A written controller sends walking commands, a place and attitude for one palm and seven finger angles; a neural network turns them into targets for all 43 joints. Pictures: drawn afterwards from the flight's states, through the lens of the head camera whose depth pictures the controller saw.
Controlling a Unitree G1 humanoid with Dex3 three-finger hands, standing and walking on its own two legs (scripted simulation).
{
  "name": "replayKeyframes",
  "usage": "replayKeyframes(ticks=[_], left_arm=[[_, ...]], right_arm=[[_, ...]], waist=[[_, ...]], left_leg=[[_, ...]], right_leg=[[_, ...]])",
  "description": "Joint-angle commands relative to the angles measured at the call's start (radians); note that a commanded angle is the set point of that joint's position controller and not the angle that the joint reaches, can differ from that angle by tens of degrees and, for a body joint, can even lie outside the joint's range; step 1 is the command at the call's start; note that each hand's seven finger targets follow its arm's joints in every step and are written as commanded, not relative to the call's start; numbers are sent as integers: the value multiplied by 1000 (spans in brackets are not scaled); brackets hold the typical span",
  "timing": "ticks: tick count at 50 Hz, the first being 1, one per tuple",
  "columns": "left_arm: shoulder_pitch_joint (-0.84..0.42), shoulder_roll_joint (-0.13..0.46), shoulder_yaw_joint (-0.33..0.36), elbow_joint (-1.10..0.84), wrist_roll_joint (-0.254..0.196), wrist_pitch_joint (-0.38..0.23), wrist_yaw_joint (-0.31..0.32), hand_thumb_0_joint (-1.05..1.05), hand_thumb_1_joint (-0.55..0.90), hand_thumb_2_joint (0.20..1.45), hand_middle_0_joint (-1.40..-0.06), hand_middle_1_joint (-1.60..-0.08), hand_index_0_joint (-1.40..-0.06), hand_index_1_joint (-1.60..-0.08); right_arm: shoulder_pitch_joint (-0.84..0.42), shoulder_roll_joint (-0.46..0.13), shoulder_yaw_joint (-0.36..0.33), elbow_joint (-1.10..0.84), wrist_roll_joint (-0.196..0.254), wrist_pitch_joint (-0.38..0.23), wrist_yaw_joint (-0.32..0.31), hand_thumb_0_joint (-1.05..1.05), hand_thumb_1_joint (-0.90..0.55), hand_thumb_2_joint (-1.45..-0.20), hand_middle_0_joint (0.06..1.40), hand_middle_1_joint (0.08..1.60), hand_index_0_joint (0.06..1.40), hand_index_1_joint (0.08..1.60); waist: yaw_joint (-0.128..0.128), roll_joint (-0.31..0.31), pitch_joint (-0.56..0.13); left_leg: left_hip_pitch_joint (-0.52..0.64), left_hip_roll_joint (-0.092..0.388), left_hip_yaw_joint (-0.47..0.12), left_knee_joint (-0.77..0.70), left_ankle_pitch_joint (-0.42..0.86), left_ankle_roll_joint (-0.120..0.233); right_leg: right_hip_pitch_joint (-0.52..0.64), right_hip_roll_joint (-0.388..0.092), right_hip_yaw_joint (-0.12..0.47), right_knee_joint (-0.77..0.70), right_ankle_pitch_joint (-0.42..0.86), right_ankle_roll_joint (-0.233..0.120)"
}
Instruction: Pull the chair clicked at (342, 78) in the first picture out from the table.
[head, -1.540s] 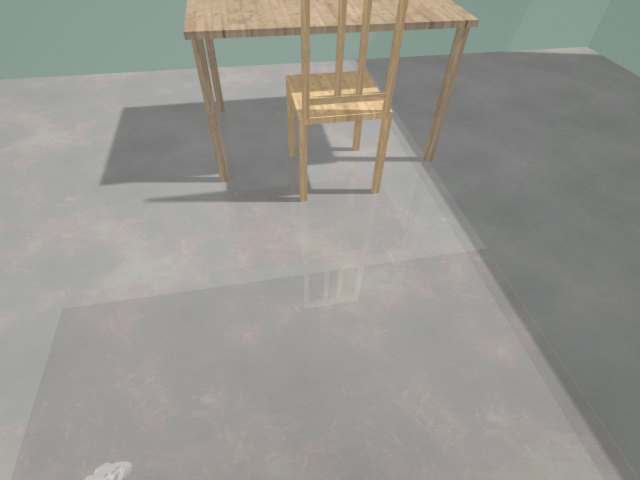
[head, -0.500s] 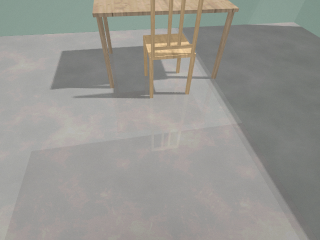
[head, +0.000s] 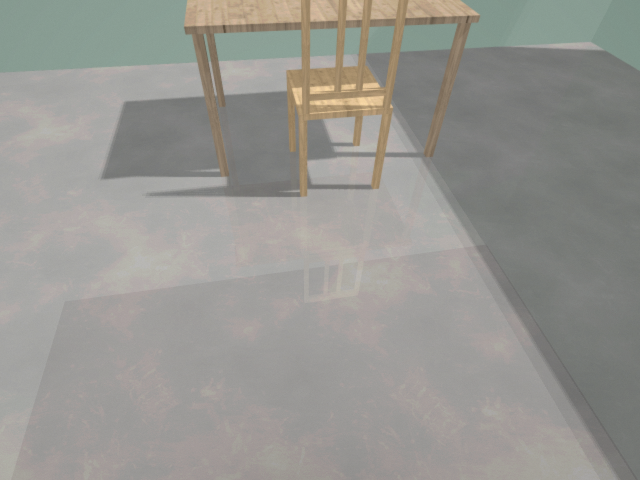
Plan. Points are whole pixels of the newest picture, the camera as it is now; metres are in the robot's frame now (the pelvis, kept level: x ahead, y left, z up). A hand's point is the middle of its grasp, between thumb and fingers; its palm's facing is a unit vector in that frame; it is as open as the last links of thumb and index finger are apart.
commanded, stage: walk to a spot facing it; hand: left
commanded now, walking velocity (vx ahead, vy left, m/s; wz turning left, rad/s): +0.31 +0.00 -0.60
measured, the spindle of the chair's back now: (340, 43) +1.52 +0.02 -0.07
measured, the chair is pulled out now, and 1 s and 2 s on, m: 0.00 0.00 0.00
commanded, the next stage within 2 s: none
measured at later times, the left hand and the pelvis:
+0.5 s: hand out of the picture +0.14 +0.14 -0.18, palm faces -0.13 -0.97 -0.22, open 7.4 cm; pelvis +0.09 -0.06 -0.02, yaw -12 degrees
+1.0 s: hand (251, 356) +0.36 +0.15 -0.20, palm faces -0.31 -0.94 -0.13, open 7.4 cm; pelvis +0.33 -0.03 -0.01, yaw -23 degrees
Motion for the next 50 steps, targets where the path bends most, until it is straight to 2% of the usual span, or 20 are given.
replayKeyframes(ticks=[1, 7, 10, 14, 16, 18, 19, 20, 21, 23, 28, 34, 39, 41, 42, 43, 44, 45, 48, 50], left_arm=[[-7, 139, 32, -51, -1, -10, 18, 0, 900, 900, -200, -300, -200, -300], [74, 100, 52, -97, 12, 29, -11, 0, 900, 900, -200, -300, -200, -300], [77, 53, 60, -144, 11, 16, -23, 0, 900, 900, -200, -300, -200, -300], [-26, 8, 71, -213, 10, -6, -37, 0, 900, 900, -200, -300, -200, -300], [48, -27, 74, -195, 7, -11, -43, 0, 900, 900, -200, -300, -200, -300], [278, -23, 85, -116, 11, -15, -44, 0, 900, 900, -200, -300, -200, -300], [432, 81, 109, -70, 21, -29, -28, 0, 900, 900, -200, -300, -200, -300], [509, 159, 122, -53, 10, -39, -10, 0, 900, 900, -200, -300, -200, -300], [481, 140, 120, -62, -1, -40, 5, 0, 900, 900, -200, -300, -200, -300], [353, 76, 107, -98, 2, -43, 9, 0, 900, 900, -200, -300, -200, -300], [260, 8, 84, -104, 13, -62, 11, 0, 900, 900, -200, -300, -200, -300], [347, -23, 78, -59, 12, -74, 19, 0, 900, 900, -200, -300, -200, -300], [340, -18, 82, -50, 18, -64, 27, 0, 900, 900, -200, -300, -200, -300], [304, -9, 86, -51, 12, -64, 27, 0, 900, 900, -200, -300, -200, -300], [289, -15, 89, -57, 7, -64, 25, 0, 900, 900, -200, -300, -200, -300], [320, -63, 89, -65, 0, -61, 17, 0, 900, 900, -200, -300, -200, -300], [365, -107, 80, -82, -6, -60, 8, 0, 900, 900, -200, -300, -200, -300], [315, -82, 84, -95, 4, -61, 13, 0, 900, 900, -200, -300, -200, -300], [216, -96, 89, -80, 15, -46, -9, 0, 900, 900, -200, -300, -200, -300], [252, -139, 88, -63, 21, -19, -12, 0, 900, 900, -200, -300, -200, -300]], right_arm=[[-23, -147, -22, -51, -8, -20, -8, 0, -900, -900, 200, 300, 200, 300], [67, -121, -41, -82, -21, 2, -5, 0, -900, -900, 200, 300, 200, 300], [138, -165, -68, -95, -19, -13, -11, 0, -900, -900, 200, 300, 200, 300], [212, -141, -84, -93, -18, -45, -17, 0, -900, -900, 200, 300, 200, 300], [157, -120, -81, -104, -24, -47, -18, 0, -900, -900, 200, 300, 200, 300], [88, -105, -77, -120, -22, -43, -14, 0, -900, -900, 200, 300, 200, 300], [77, -38, -63, -147, -5, -43, -4, 0, -900, -900, 200, 300, 200, 300], [17, 14, -48, -211, -7, -53, 5, 0, -900, -900, 200, 300, 200, 300], [7, -15, -57, -212, -11, -56, 4, 0, -900, -900, 200, 300, 200, 300], [-5, 3, -65, -184, -11, -60, 7, 0, -900, -900, 200, 300, 200, 300], [99, 59, -69, -146, -20, -26, 18, 0, -900, -900, 200, 300, 200, 300], [-22, 80, -66, -210, -17, -36, 30, 0, -900, -900, 200, 300, 200, 300], [-76, 96, -59, -238, -11, -57, 33, 0, -900, -900, 200, 300, 200, 300], [60, 71, -69, -192, -15, -65, 19, 0, -900, -900, 200, 300, 200, 300], [217, 35, -77, -145, -18, -70, 7, 0, -900, -900, 200, 300, 200, 300], [374, -77, -105, -105, -30, -74, -5, 0, -900, -900, 200, 300, 200, 300], [452, -157, -120, -90, -32, -71, -6, 0, -900, -900, 200, 300, 200, 300], [392, -120, -107, -104, -23, -58, -9, 0, -900, -900, 200, 300, 200, 300], [225, 51, -62, -126, -19, -82, -15, 0, -900, -900, 200, 300, 200, 300], [239, 92, -53, -103, -17, -95, -20, 0, -900, -900, 200, 300, 200, 300]], waist=[[-6, 7, -64], [-8, 23, 85], [-35, 141, 94], [-66, 158, 83], [-17, 149, 58], [98, 51, -27], [158, -234, -75], [164, -398, -47], [140, -255, -40], [88, -82, 29], [-13, -51, 73], [30, -81, 65], [44, -122, 73], [-29, -91, 25], [-94, -50, -51], [-139, 157, -186], [-123, 396, -242], [-109, 258, -172], [-33, 88, 32], [4, 114, 39]], left_leg=[[19, 110, -67, -43, 102, 30], [-73, 125, -53, -21, -390, 45], [18, 263, -204, -119, -483, 124], [168, 402, -191, -121, -49, 213], [84, 361, -52, -47, 60, 158], [-106, 242, 117, 244, 14, 72], [-352, 133, 208, 562, -155, 15], [-575, 32, 161, 812, -393, -13], [-612, 76, 47, 867, -339, 3], [-591, 136, 30, 875, -200, 2], [-484, 139, 59, 736, -33, -35], [-567, 125, 80, 553, 40, -38], [-384, 82, 117, 315, -9, -3], [-156, 31, 148, 203, 27, 15], [49, 41, 121, 154, 55, 31], [295, 231, -113, 118, -1, 75], [386, 483, -470, -64, -59, 148], [275, 500, -517, -135, -177, 178], [-7, 377, -206, -155, -6, 104], [-73, 310, -32, -155, 137, 53]], right_leg=[[-8, -118, 112, -73, 95, -23], [-215, -48, 176, -21, -354, -52], [-365, 37, 66, 232, -287, -37], [-523, -66, 8, 469, -313, -6], [-354, -76, -33, 346, -285, -11], [10, 2, -113, 142, -60, -21], [217, -163, 177, -17, -169, -79], [242, -371, 619, -177, -96, -172], [254, -381, 619, -180, -90, -220], [104, -339, 524, -172, -165, -228], [-77, -232, 256, -202, 3, -182], [77, -203, 211, -174, 198, -179], [74, -201, 189, -108, 342, -155], [20, -161, 149, 31, 478, -131], [-47, -120, 123, 207, 474, -109], [-204, -34, 56, 474, 187, -69], [-405, 76, -20, 804, -351, -32], [-447, 15, 63, 905, -325, -51], [-454, -94, 50, 931, -90, -32], [-393, -90, 39, 889, -31, -18]])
